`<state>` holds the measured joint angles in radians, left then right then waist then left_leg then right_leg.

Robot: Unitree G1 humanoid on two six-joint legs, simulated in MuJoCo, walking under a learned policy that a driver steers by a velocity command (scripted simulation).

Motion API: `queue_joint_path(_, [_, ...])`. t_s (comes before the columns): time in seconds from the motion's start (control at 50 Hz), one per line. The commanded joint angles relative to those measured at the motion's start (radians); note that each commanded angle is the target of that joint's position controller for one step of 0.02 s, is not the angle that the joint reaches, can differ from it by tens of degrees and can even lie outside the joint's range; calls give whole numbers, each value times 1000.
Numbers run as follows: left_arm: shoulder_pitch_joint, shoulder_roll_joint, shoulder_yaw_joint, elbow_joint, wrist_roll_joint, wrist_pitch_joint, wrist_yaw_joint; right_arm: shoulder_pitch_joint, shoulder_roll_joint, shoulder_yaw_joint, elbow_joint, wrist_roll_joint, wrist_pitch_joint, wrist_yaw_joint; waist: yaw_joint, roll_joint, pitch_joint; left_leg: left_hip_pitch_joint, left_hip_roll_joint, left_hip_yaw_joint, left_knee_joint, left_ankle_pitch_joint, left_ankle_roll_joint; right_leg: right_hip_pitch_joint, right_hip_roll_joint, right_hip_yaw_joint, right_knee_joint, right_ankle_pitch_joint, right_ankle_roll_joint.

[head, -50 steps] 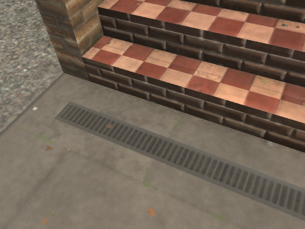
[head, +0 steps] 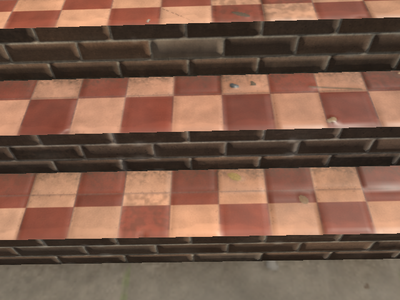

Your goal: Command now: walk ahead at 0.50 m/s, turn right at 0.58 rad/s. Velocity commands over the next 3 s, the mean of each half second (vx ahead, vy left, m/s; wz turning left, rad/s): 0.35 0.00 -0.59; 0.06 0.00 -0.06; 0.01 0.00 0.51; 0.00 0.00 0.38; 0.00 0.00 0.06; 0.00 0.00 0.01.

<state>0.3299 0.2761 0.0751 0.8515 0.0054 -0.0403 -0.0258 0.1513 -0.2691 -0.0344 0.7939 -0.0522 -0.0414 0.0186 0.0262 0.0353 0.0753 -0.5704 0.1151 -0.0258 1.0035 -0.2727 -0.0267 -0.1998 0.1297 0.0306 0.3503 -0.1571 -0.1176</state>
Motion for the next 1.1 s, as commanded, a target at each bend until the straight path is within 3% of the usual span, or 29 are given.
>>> queue_joint_path(0.02, [17,160,37,-48,0,-21,5,-17,-76,-14,-59,3,2,-2,-9,-77,-53,-23,-6,14,-127,112,-26,28,-254,252,-171,157,-152])
queue_joint_path(0.1, [60,174,42,-25,3,-25,9,-143,-74,-6,-95,16,-11,4,41,-104,-36,-21,-41,12,-322,226,-32,79,-241,269,-148,126,-120])
queue_joint_path(0.14, [68,174,43,-22,12,-26,14,-179,-80,-4,-108,20,-20,4,52,-105,-38,23,-69,16,-391,217,-29,94,-239,277,-98,218,-104])
queue_joint_path(0.2, [20,190,48,-32,16,-28,24,-102,-110,-10,-98,21,-39,-12,3,-121,-65,198,-104,7,-482,168,0,74,-239,308,17,397,-47])
queue_joint_path(0.24, [-8,179,44,-33,-5,-33,21,72,-153,-25,-54,8,-65,-36,-81,-78,-136,416,-95,10,-605,229,34,55,-150,270,259,541,12])
queue_joint_path(0.26, [-20,115,22,-65,-22,-40,21,193,-226,-41,-50,-13,-76,-52,-123,18,-255,616,112,-158,-607,320,81,-55,-94,217,488,327,48])
queue_joint_path(0.28, [101,42,6,-90,-50,-29,36,184,-313,-60,-64,-20,-55,-50,-64,261,-339,782,366,-463,-624,647,209,-307,61,76,706,-392,75])
queue_joint_path(0.3, [125,116,13,-52,-6,-5,48,172,-245,-55,-55,9,-37,-40,-34,165,-329,713,373,-492,-603,706,245,-337,-27,68,819,-455,69])
queue_joint_path(0.32, [79,136,20,-35,17,10,46,133,-150,-29,-66,18,-33,-38,-30,60,-244,622,312,-349,-605,721,223,-329,-60,74,835,-402,76])
queue_joint_path(0.34, [42,128,22,-34,21,20,37,85,-105,-15,-71,21,-29,-38,-20,32,-191,553,245,-222,-621,742,200,-318,-90,62,817,-351,93])
queue_joint_path(0.36, [6,118,21,-41,25,32,26,59,-93,-8,-75,23,-26,-45,-16,69,-161,515,202,-142,-641,751,184,-319,-111,51,800,-309,109])
queue_joint_path(0.38, [-12,104,16,-48,28,43,15,45,-98,-8,-74,23,-27,-49,-14,104,-146,471,176,-81,-653,819,188,-303,-106,31,814,-273,128])
queue_joint_path(0.42, [-23,90,10,-59,24,54,1,51,-121,-16,-61,29,-25,-45,-2,105,-168,454,168,-12,-659,873,203,-284,-98,14,785,-242,148])
queue_joint_path(0.54, [-141,68,-15,-119,27,80,-23,40,-143,-30,-46,33,-4,-47,-10,124,-159,399,182,102,-683,654,206,-204,-150,-37,538,-156,137])
queue_joint_path(0.64, [-192,74,-22,-143,25,81,-4,96,-169,-43,-8,27,15,-33,-40,129,-132,384,189,79,-631,462,187,-79,-121,-69,286,-203,99])
queue_joint_path(0.66, [-164,66,-26,-129,33,71,0,72,-168,-43,-4,34,18,-29,-11,98,-136,356,163,93,-582,415,160,5,-110,-68,146,-105,88])
queue_joint_path(0.68, [-147,76,-29,-115,46,55,8,91,-131,-30,6,32,22,-26,-1,24,-151,305,124,109,-535,332,105,116,-138,-19,-10,28,81])
queue_joint_path(0.7, [-119,117,-31,-112,70,40,21,124,-38,1,-12,26,22,-16,-15,-171,-210,197,51,162,-401,52,41,263,-377,219,-80,288,54])
queue_joint_path(0.72, [-172,134,-41,-112,40,34,40,165,15,22,0,35,37,-22,-34,-279,-181,255,-33,117,-422,-269,7,90,-512,290,-87,441,-77])
queue_joint_path(0.74, [-209,66,-54,-95,28,30,47,157,-45,11,31,38,53,-24,-34,-189,-148,340,-12,52,-410,-245,2,31,-456,213,-79,388,-91])
queue_joint_path(0.76, [-325,95,-41,-116,23,31,52,79,-123,-11,-6,43,25,-39,-68,-203,-184,316,3,47,-456,-149,-10,65,-350,130,-9,249,-83])
queue_joint_path(0.78, [-357,108,-35,-118,17,35,59,52,-127,-12,9,37,9,-48,-67,-176,-187,297,-19,68,-526,-43,-14,105,-306,83,2,162,-41])
queue_joint_path(0.82, [-324,138,-19,-108,9,40,70,27,-157,-18,16,36,5,-55,-35,-165,-142,274,-33,71,-526,56,-23,89,-299,75,-12,98,-14])
queue_joint_path(0.88, [-261,153,-3,-90,11,54,84,52,-137,-20,16,57,19,-54,-21,-145,-83,192,-49,85,-400,-4,-3,65,-355,87,-25,138,-57])
queue_joint_path(0.94, [-250,171,12,-97,14,40,109,15,-117,-30,-15,53,41,-56,10,-161,-107,34,-33,29,17,-345,-29,96,-532,188,-42,418,-192])
queue_joint_path(0.96, [-264,164,13,-94,6,30,114,29,-114,-37,-15,65,52,-58,-6,-125,-106,-5,-23,2,131,-369,-46,88,-559,180,-51,473,-214])
queue_joint_path(1.0, [-349,152,13,-103,-5,17,112,55,-103,-42,-9,60,66,-63,-55,-83,-107,10,6,-12,102,-291,-61,56,-506,86,-55,390,-162])
queue_joint_path(1.06, [-399,160,17,-106,7,27,102,5,-64,-24,-32,50,64,-51,-54,-93,-145,130,-10,50,-78,-197,-68,23,-435,-47,-28,400,-120])
queue_joint_path(1.1, [-364,179,22,-98,11,42,104,-10,-81,-24,-47,60,55,-32,-40,-121,-187,176,-34,84,-194,-131,-54,73,-442,-67,3,415,-112])
